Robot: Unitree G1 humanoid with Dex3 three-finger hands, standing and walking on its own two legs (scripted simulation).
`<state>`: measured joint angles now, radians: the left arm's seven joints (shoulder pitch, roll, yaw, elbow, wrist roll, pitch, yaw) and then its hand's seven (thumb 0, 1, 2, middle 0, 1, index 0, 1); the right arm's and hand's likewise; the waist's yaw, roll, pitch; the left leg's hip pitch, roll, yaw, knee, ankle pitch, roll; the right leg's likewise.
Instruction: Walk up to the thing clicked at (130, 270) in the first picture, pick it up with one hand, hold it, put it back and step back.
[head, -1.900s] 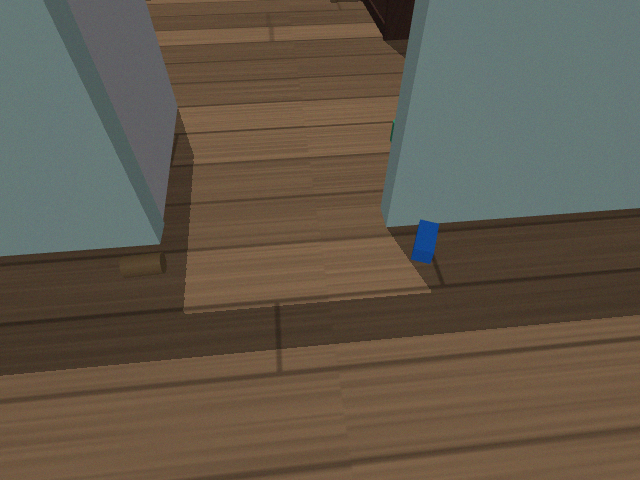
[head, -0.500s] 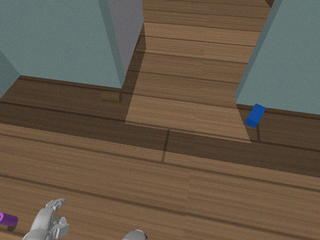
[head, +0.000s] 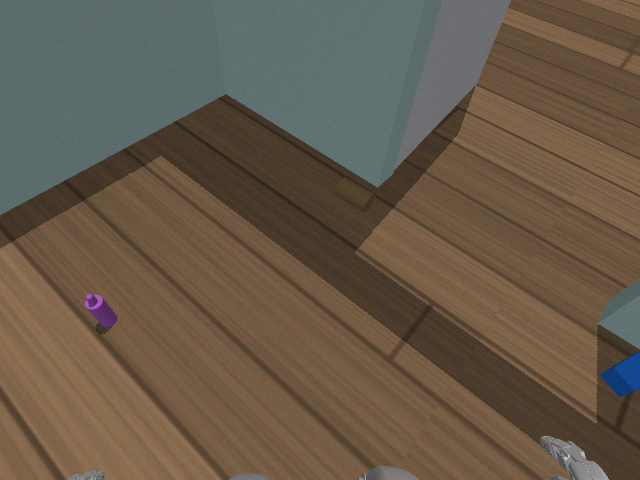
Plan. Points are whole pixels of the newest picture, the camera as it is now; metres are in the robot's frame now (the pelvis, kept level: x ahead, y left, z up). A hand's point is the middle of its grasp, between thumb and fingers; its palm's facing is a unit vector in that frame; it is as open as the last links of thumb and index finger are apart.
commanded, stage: walk up
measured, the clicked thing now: (354, 194) +1.22 -0.13 -0.72
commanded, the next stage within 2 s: none
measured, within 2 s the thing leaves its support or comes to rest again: neither
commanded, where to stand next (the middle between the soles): +0.05 +0.02 m, yaw +43 degrees
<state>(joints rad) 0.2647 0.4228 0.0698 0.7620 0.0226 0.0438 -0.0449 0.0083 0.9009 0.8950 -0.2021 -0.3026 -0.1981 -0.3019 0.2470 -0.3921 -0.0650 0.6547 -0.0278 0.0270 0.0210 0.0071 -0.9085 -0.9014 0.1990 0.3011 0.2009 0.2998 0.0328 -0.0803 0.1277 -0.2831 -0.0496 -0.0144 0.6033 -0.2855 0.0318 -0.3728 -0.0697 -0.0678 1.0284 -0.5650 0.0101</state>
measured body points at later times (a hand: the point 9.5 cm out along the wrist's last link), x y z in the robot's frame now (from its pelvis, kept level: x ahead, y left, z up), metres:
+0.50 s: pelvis +0.00 -0.02 -0.01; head +0.05 -0.01 +0.44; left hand -0.06 +0.33 -0.08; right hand +0.23 -0.28 -0.11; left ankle -0.03 +0.13 -0.71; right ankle +0.08 -0.15 -0.72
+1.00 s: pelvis +0.00 -0.03 -0.01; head +0.03 -0.01 +0.44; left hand -0.14 +0.26 -0.12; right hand +0.29 -0.21 -0.11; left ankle -0.05 +0.09 -0.68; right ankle +0.10 -0.11 -0.72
